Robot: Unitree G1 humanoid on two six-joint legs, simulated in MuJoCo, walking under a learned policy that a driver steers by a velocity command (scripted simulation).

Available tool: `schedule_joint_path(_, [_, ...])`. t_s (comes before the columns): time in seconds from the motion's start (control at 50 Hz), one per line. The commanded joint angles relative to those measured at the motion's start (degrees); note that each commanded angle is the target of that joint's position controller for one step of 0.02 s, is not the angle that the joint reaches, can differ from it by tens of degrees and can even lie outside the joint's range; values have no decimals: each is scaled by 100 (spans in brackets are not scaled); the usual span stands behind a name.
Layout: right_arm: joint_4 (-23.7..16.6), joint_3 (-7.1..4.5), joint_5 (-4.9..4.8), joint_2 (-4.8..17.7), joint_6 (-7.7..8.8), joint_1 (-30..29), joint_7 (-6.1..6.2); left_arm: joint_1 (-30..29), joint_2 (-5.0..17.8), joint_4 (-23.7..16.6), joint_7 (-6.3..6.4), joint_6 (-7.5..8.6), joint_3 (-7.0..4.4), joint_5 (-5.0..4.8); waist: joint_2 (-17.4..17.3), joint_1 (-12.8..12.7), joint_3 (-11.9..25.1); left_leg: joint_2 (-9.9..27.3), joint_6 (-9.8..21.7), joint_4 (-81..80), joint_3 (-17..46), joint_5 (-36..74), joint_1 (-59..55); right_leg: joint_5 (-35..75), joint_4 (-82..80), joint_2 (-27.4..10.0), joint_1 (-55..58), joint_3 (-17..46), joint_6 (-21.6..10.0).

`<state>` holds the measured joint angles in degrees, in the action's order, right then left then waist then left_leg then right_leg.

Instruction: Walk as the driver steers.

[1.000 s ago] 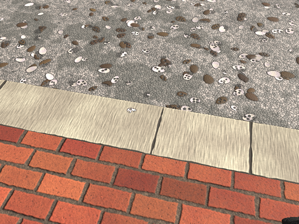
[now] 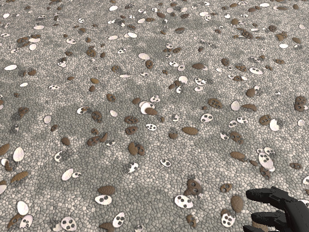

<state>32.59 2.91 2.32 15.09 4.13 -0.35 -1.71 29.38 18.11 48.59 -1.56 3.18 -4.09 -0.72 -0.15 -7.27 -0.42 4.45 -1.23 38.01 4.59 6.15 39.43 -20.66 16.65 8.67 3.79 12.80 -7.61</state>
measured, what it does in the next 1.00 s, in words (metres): goes down, turning right: left foot, then right foot 0.13 m lower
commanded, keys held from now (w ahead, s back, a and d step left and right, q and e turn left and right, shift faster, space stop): w+e+shift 0.04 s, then e+shift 0.42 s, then shift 0.32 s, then q+shift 0.22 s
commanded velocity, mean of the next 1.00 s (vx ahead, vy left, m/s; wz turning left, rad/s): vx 0.27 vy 0.00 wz -0.56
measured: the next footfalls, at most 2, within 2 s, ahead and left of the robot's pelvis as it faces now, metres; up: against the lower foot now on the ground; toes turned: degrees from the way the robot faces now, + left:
left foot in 0.06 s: +0.24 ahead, +0.17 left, +0.00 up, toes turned -7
right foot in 0.40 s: +0.48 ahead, -0.07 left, -0.13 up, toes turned -20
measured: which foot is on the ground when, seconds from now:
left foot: up 0.00-0.04, down 0.06-0.38, up 0.40-0.72, down 0.74-1.00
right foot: down 0.00-0.08, up 0.10-0.38, down 0.40-0.76, up 0.78-1.00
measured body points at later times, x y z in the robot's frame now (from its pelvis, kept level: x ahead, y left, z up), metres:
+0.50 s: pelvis +0.41 +0.00 -0.15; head +0.44 -0.03 +0.30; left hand +0.66 +0.19 -0.24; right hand +0.40 -0.30 -0.26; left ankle +0.38 +0.18 -0.71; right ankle +0.45 -0.05 -0.87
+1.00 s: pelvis +0.57 +0.02 -0.13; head +0.60 +0.00 +0.32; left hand +0.86 +0.15 -0.23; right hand +0.54 -0.28 -0.23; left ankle +0.71 +0.08 -0.86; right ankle +0.50 -0.08 -0.85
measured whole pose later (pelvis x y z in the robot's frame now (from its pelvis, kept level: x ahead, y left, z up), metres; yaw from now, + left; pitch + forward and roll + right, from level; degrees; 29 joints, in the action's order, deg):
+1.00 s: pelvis +0.57 +0.02 -0.13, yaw -31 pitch +3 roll -1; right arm 37.3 -4.8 -0.7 14.2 -2.5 11.9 1.1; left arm 6.2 15.3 40.8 1.2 -1.9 -4.1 -0.7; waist -1.1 2.5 -1.0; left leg -3.2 -0.8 28.8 9.9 -7.3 24.5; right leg -24.9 38.8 4.1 -20.4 5.4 2.5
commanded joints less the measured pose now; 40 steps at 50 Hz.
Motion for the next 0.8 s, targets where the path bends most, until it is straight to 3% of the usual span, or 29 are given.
schedule_joint_path(0.02, [173,-434,8,991,162,1334,113,-1074,1180,-600,149,87,-338,9,474,1158,581,-300,257,-139,292,438,-3210,4605,1371,-689,-1504,567,4])
schedule_joint_path(0.06, [655,-658,-51,1387,272,2941,248,-1852,1230,-803,126,73,-373,194,474,1989,1109,-265,297,-622,268,191,-4081,4609,4031,-622,-1299,801,70])
schedule_joint_path(0.08, [696,-711,227,1554,466,3317,297,-1415,369,-963,35,38,-189,-84,-1486,1779,1538,875,571,-1301,1595,-549,-6368,2065,6490,17,-3659,283,473])
schedule_joint_path(0.1, [525,-708,153,1290,479,2636,238,-437,-144,-926,185,-56,57,-148,-2786,1031,1898,2440,953,-1257,3306,-281,-7487,-1507,7210,-25,-5760,-456,602])
schedule_joint_path(0.14, [475,-622,-44,562,424,1975,250,-1966,928,-823,222,-227,-177,336,-159,1348,289,1436,791,-2091,1991,-1406,-4950,-505,5743,-839,-5380,-707,587])
schedule_joint_path(0.16, [634,-721,-36,923,447,1763,308,-2015,921,-1067,96,-292,-222,444,-657,1032,-5,1556,809,-1976,1738,-838,-4659,-415,5267,-1021,-5445,-686,622])
schedule_joint_path(0.18, [294,-47,-10,-992,368,1420,455,-821,-156,-559,-90,103,300,1044,-299,799,239,1734,1000,-2041,1533,-1795,-4487,557,4284,-1635,-5143,-315,550])
schedule_joint_path(0.2, [431,6,-70,-991,263,1648,587,-1535,-449,-555,-135,212,330,1090,-469,1043,-359,1258,803,-2254,843,-1407,-3633,361,3405,-1725,-4548,-631,683])
schedule_joint_path(0.22, [398,-219,130,-271,262,1396,716,-1325,-566,-674,-269,294,416,941,-682,781,42,847,650,-2065,240,-1332,-3138,1180,3872,-1369,-3683,-1056,767])
schedule_joint_path(0.26, [-33,-410,288,407,499,1033,754,-1406,-60,-508,-614,474,397,819,39,773,-52,-291,265,-1124,-1397,-2623,-1584,5167,2020,-1231,-2440,-1512,667])
schedule_joint_path(0.28, [541,-753,-493,975,494,1006,661,-2048,663,-964,-443,232,-105,-416,-521,419,-295,-26,301,-1444,-1336,-2504,-491,5391,2317,-414,-1435,-1802,813])
schedule_joint_path(0.3, [516,-714,-688,872,472,1006,615,-1854,701,-1071,-349,41,-85,-470,-586,259,-233,124,216,-981,-1465,-2684,-226,5385,2434,-659,-1124,-1475,787])
schedule_joint_path(0.36, [522,-738,-732,565,309,917,502,-1137,654,-1054,-223,-332,-211,-138,135,-122,-19,19,102,839,-1784,-2242,-714,5030,1839,-542,-495,-1775,747])
schedule_joint_path(0.38, [522,-794,-736,615,254,864,491,-398,557,-831,-264,-333,-234,-82,436,-471,85,64,45,2497,-1648,-2753,-431,5029,1354,-904,79,-1372,384])
schedule_joint_path(0.4, [534,-803,-573,569,170,494,414,743,582,-479,-213,-260,-300,-57,1041,-1108,100,-489,10,4588,-1708,-4216,-448,5249,369,-1076,494,-1140,-154])
schedule_joint_path(0.42, [388,-756,-224,241,171,780,402,786,825,-395,-137,-89,-294,69,1438,-777,-158,-688,80,5914,-1323,-4842,134,5446,665,-979,482,-1123,-16])
schedule_joint_path(0.44, [-55,-610,-140,93,260,1853,295,-99,1185,-974,-50,86,-299,240,2545,386,669,-726,160,5987,83,-4774,1553,7449,1825,-1915,1654,1099,-925])
schedule_joint_path(0.46, [6,-618,-153,599,329,2005,204,-705,1242,-1381,0,9,-394,217,1871,362,1479,-575,170,6142,506,-4366,2107,7580,1626,-2474,2199,2023,-1491])
schedule_joint_path(0.48, [161,-732,-84,1083,284,1854,214,-1355,1177,-1675,63,-95,-343,177,387,573,1425,-442,39,5458,564,-3608,1857,7126,1338,-2467,1363,1748,-1444])
schedule_joint_path(0.5, [26,-741,-166,985,185,1696,347,-1988,1388,-1760,115,-201,-403,265,54,989,1705,-463,-238,5147,635,-3103,1494,5900,764,-2864,337,3002,-1848])
schedule_joint_path(0.52, [146,-786,-333,1155,35,1853,422,-2303,1103,-1850,146,-231,-349,167,-121,1113,1661,-197,-630,5015,857,-3344,1465,6381,1163,-3425,-216,3652,-2212])
schedule_joint_path(0.56, [373,-843,-256,1175,-242,1753,489,-2223,648,-1753,242,-317,-124,103,-870,1022,1545,-47,-860,3831,863,-3301,475,5680,1321,-2726,-1504,2801,-1718])
schedule_joint_path(0.6, [214,-723,-73,702,-250,1206,494,-1830,878,-1427,393,-361,-185,-118,-457,858,1441,-177,-646,2141,454,-2172,-372,5124,1558,-1670,-2043,1373,-943])
schedule_joint_path(0.64, [37,-622,-92,302,-165,631,387,-1773,803,-1274,530,-433,-187,-139,-51,724,1330,-525,-522,1047,17,-1303,-1514,4331,1446,-958,-2644,586,-459])
schedule_joint_path(0.72, [76,-702,-204,234,-76,797,296,-1893,235,-1241,446,-441,-66,-77,576,924,907,-691,-267,-779,-198,-519,-2325,3227,1742,-840,-2344,641,-150])
schedule_joint_path(0.74, [68,-765,-132,401,-42,864,300,-1637,21,-1184,399,-372,-35,-12,461,907,807,-388,-21,-1135,73,581,-2802,2599,2029,-658,-2441,587,87])
schedule_joint_path(0.76, [-24,-827,7,787,-38,992,323,-1090,-205,-1157,349,-275,4,103,-526,636,1081,825,708,-809,1215,3377,-3830,348,3017,-165,-3203,244,512])
schedule_joint_path(0.78, [152,-850,97,743,-78,1420,305,-982,21,-1156,315,-229,-17,-15,-1800,748,1561,1862,1818,-1119,2674,4058,-4231,-1801,4172,130,-3763,-131,934])
schedule_joint_path(0.8, [204,-763,1,456,-74,1449,268,-998,308,-1048,286,-277,-88,2,-1381,775,1680,1816,1950,-1219,3054,2985,-4090,-2036,4736,-238,-3746,-89,1161])
Velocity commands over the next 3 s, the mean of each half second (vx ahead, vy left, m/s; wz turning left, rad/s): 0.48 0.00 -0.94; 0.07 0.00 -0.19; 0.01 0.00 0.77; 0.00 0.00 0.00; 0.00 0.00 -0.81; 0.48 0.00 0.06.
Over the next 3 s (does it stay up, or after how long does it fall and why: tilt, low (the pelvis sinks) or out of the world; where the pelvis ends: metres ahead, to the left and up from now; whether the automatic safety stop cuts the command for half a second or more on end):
stays up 0.79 -0.08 -0.13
